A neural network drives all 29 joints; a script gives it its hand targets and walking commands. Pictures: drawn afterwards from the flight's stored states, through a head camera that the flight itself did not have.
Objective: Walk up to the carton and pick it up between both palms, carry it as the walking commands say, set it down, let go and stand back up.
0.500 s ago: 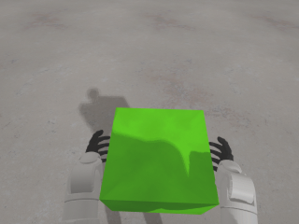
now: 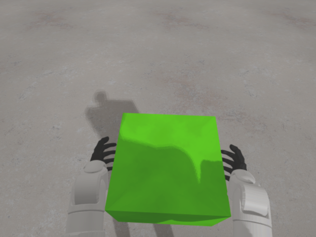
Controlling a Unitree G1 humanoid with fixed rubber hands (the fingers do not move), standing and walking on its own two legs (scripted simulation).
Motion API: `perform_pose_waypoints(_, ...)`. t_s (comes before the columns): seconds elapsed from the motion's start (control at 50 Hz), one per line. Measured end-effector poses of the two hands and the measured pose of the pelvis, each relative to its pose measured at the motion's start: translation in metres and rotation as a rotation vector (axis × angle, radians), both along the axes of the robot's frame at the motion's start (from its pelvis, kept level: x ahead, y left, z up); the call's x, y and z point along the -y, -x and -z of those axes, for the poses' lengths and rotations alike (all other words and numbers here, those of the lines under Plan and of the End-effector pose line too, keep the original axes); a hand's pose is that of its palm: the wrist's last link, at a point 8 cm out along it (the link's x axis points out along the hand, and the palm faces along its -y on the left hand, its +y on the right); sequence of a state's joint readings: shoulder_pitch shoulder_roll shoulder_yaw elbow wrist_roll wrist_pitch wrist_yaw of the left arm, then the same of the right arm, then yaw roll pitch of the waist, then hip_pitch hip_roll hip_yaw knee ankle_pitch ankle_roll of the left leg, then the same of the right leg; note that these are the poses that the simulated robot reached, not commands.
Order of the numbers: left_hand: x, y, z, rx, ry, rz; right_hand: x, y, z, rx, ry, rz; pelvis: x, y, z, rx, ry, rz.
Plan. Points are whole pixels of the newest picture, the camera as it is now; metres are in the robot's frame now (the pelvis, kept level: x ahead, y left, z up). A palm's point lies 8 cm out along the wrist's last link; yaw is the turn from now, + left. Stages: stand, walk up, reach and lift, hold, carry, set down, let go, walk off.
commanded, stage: carry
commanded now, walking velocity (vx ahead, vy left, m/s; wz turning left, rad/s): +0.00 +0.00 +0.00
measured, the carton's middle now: (166, 169) +0.33 -0.01 -0.01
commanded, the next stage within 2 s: none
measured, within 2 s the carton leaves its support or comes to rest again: neither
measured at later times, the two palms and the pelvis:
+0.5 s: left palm (101, 165) +0.29 +0.16 +0.05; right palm (239, 174) +0.28 -0.18 +0.05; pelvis +0.00 +0.00 +0.00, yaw +0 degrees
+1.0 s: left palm (93, 195) +0.21 +0.16 +0.06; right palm (250, 211) +0.19 -0.18 +0.05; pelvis -0.08 -0.01 -0.02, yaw +0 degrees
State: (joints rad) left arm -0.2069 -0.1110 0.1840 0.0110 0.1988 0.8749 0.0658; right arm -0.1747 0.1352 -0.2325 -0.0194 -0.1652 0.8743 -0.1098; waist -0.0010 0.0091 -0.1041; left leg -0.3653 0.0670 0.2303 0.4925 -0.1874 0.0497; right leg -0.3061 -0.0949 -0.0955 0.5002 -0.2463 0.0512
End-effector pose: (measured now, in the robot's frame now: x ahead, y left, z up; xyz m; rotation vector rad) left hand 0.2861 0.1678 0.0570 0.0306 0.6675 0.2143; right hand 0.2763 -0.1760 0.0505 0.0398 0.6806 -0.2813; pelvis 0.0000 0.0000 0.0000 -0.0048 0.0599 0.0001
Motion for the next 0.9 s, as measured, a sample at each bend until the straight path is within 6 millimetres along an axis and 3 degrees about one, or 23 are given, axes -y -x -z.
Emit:
perform_pose_waypoints(0.58,0.005,0.0,0.007,-0.003,0.006,0.008,0.005,0.0,0.003,-0.004,0.013,-0.014,0.004,-0.004,0.0,0.006,0.002,0.005)
perform_pose_waypoints(0.78,0.0,0.013,-0.023,0.084,0.027,-0.009,-0.002,0.019,-0.029,0.084,-0.012,0.042,0.001,0.02,0.007,0.005,0.005,0.008)
perform_pose_waypoints(0.9,0.002,0.045,-0.008,-0.026,0.007,0.001,0.0,0.053,-0.011,-0.027,-0.023,0.051,0.003,0.047,0.013,0.023,0.006,0.006)
